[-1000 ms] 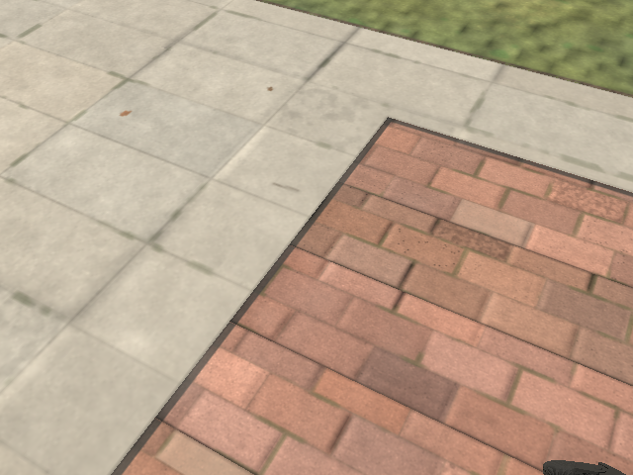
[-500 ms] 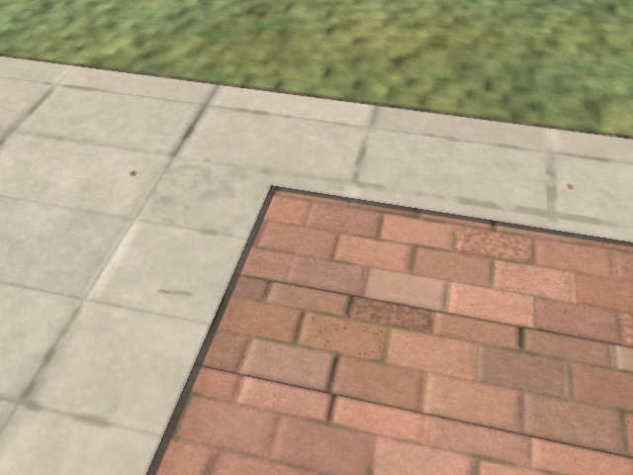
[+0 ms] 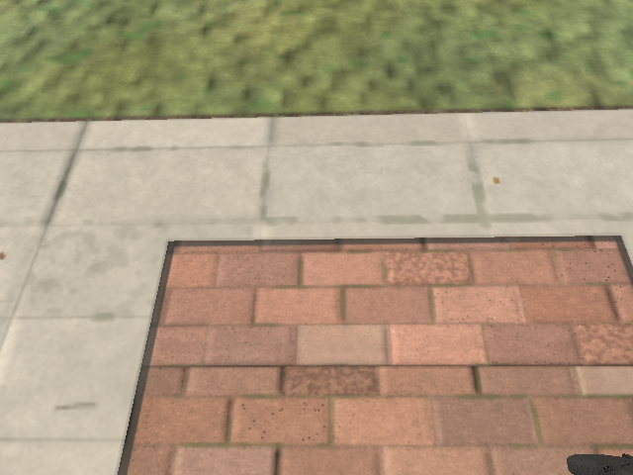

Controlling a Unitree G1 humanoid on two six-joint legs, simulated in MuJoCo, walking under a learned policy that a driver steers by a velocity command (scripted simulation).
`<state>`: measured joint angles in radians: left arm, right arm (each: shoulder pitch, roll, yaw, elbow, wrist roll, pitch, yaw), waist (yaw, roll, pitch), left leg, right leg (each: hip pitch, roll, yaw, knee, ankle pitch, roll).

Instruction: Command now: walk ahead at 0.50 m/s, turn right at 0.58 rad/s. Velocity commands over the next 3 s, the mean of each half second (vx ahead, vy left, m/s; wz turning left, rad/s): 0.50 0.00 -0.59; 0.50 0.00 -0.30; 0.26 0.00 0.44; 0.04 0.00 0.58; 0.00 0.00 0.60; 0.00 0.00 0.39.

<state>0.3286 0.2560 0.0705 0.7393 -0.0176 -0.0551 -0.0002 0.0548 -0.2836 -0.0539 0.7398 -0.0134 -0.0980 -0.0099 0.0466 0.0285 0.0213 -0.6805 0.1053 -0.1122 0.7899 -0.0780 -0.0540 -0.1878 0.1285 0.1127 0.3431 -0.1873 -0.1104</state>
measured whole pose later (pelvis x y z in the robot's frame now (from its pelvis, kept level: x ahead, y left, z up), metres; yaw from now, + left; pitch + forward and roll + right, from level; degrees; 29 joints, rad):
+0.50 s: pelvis +0.27 +0.03 +0.00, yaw -18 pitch +2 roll +2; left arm 0.19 0.31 0.07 0.62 -0.02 -0.02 -0.01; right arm 0.33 -0.27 -0.07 0.84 -0.01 -0.10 0.00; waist -0.07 -0.05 0.02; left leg -0.09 -0.02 0.13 0.28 -0.22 0.02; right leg -0.73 -0.10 0.08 1.01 -0.15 0.00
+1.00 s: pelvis +0.50 -0.13 +0.00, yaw -25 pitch +1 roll -1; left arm 0.31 0.25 0.05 0.72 0.02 -0.09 -0.02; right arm 0.18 -0.31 -0.06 0.80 0.03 -0.05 0.01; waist 0.02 0.05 0.02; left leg -0.71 0.12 -0.08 1.01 -0.10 -0.02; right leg -0.11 0.07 -0.08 0.28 -0.19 -0.09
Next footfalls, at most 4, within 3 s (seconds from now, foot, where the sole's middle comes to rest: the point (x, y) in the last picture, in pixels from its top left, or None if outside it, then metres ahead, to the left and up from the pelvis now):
0.18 left None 0.29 0.14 -0.78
0.72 right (461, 469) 0.48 -0.20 -0.78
1.26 left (419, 317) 0.84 -0.14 -0.78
1.70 right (517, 326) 0.81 -0.37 -0.78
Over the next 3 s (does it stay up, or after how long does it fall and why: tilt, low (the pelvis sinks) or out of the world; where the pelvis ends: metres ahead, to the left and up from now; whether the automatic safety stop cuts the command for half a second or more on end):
stays up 0.72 -0.23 -0.01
